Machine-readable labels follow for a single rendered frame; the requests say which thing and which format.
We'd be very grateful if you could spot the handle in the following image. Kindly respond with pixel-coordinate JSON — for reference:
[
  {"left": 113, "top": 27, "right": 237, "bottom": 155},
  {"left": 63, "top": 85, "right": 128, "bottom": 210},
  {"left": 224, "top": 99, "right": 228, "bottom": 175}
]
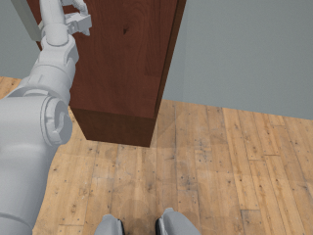
[{"left": 11, "top": 0, "right": 44, "bottom": 42}]

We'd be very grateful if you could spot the robot left upper arm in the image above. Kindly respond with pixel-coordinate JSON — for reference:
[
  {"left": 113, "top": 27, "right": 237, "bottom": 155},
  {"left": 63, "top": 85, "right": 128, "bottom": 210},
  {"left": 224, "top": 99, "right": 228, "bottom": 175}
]
[{"left": 0, "top": 95, "right": 73, "bottom": 235}]

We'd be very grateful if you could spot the robot thigh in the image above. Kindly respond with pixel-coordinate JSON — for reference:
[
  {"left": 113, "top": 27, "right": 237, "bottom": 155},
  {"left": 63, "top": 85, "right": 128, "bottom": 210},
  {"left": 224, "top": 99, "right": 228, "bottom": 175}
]
[
  {"left": 158, "top": 211, "right": 201, "bottom": 235},
  {"left": 94, "top": 218, "right": 122, "bottom": 235}
]

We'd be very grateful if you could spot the cupboard door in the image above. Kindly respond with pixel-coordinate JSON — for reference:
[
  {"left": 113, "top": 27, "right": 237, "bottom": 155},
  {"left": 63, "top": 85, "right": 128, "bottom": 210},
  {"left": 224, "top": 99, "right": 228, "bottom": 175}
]
[{"left": 26, "top": 0, "right": 177, "bottom": 118}]

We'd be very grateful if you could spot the left robot hand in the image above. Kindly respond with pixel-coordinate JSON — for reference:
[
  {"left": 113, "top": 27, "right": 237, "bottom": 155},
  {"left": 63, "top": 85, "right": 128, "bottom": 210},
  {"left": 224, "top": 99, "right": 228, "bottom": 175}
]
[{"left": 39, "top": 0, "right": 92, "bottom": 36}]

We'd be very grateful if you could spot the robot left thigh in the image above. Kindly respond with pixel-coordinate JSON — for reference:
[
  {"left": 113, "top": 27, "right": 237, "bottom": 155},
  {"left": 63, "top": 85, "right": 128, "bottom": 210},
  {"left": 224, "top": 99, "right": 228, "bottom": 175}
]
[{"left": 94, "top": 218, "right": 122, "bottom": 235}]

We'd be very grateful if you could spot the robot right thigh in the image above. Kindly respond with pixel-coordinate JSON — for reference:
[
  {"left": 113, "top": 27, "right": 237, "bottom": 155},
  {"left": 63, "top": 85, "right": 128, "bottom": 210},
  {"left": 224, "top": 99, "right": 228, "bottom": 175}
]
[{"left": 158, "top": 211, "right": 201, "bottom": 235}]

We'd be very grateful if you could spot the robot left forearm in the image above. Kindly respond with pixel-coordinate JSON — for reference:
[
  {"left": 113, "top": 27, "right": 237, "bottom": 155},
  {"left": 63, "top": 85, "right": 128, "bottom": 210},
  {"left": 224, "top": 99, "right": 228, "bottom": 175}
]
[{"left": 4, "top": 23, "right": 79, "bottom": 108}]

